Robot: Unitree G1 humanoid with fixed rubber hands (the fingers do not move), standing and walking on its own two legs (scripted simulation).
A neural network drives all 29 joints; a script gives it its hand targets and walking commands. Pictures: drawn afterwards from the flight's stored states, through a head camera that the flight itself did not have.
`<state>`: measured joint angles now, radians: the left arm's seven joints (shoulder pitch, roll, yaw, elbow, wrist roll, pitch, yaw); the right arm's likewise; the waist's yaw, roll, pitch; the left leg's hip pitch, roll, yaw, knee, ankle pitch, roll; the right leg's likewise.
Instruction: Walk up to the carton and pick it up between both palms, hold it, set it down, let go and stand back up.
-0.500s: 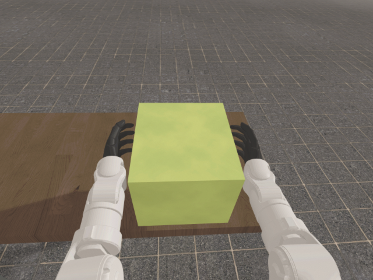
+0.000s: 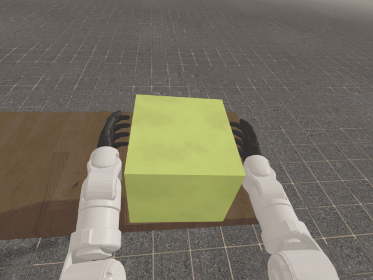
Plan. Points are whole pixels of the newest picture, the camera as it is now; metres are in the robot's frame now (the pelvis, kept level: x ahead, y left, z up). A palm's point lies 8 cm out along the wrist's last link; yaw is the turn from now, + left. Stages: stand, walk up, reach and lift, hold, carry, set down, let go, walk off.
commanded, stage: reach and lift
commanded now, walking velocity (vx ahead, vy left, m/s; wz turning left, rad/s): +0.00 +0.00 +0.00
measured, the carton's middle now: (179, 157) +0.40 -0.01 +0.08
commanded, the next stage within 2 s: hold in 1.20 s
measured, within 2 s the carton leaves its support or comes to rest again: neither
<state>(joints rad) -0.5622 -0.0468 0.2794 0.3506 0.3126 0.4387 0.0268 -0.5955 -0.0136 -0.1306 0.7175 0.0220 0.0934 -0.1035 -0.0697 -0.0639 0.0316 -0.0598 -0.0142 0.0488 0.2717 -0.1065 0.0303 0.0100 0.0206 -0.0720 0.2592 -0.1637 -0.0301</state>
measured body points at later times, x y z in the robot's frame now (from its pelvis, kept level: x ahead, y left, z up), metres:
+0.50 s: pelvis +0.01 +0.00 +0.00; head -0.03 +0.03 +0.45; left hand +0.38 +0.16 +0.15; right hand +0.38 -0.15 +0.14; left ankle +0.04 +0.10 -0.75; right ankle +0.00 -0.09 -0.75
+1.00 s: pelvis +0.00 +0.00 +0.00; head -0.04 +0.02 +0.45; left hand +0.37 +0.16 +0.17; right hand +0.37 -0.15 +0.15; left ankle +0.04 +0.10 -0.75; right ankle +0.00 -0.09 -0.75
